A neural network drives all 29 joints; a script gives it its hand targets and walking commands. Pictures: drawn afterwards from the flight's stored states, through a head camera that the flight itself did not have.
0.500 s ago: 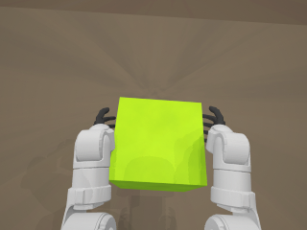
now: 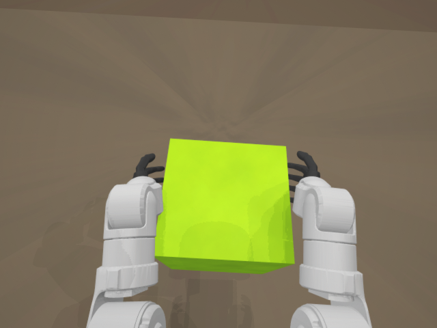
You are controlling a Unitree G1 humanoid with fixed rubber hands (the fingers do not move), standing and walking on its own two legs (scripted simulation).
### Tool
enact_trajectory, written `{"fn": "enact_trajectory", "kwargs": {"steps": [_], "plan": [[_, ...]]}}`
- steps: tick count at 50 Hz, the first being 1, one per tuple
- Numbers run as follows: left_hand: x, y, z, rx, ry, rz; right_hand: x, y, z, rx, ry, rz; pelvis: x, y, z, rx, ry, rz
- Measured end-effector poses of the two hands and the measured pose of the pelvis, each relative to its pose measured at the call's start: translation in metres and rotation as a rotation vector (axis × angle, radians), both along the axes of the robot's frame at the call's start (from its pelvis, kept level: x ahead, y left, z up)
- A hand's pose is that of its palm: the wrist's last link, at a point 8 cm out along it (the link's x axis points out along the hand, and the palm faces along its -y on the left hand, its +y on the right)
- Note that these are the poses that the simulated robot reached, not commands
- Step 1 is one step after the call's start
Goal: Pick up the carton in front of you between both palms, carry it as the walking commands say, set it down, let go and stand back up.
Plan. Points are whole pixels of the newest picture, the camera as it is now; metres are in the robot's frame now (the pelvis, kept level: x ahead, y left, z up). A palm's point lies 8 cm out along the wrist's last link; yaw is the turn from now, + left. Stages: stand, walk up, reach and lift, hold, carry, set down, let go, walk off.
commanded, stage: carry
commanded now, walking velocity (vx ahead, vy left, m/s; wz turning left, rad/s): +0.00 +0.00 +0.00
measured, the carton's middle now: (221, 215) +0.35 +0.01 +0.02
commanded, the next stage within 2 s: none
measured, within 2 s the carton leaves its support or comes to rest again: neither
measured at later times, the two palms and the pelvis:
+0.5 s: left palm (137, 200) +0.31 +0.15 +0.12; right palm (310, 199) +0.31 -0.14 +0.13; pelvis -0.02 +0.00 +0.00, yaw +0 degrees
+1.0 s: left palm (131, 212) +0.28 +0.15 +0.12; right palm (310, 212) +0.28 -0.13 +0.13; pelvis -0.05 +0.01 +0.00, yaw +0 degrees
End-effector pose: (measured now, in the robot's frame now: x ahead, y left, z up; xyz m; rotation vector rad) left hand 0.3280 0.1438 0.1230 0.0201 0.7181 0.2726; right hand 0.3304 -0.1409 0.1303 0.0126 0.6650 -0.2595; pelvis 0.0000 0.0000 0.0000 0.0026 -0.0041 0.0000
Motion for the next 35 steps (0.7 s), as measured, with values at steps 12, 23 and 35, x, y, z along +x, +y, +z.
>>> {"fn": "enact_trajectory", "kwargs": {"steps": [12, 23, 35], "plan": [[-0.012, 0.0, 0.001, -0.002, -0.005, -0.003, -0.011, 0.0, 0.004, -0.005, -0.005, 0.001, -0.01, 0.001, 0.0, -0.005, -0.008, -0.001], [-0.02, 0.004, 0.002, 0.001, -0.001, -0.006, -0.02, 0.004, 0.003, -0.007, -0.001, 0.001, -0.02, 0.003, -0.001, -0.003, -0.009, -0.002], [-0.032, 0.004, 0.002, -0.006, -0.004, -0.009, -0.034, 0.004, 0.004, -0.012, -0.004, -0.004, -0.032, 0.005, -0.001, -0.006, -0.02, -0.003]]}}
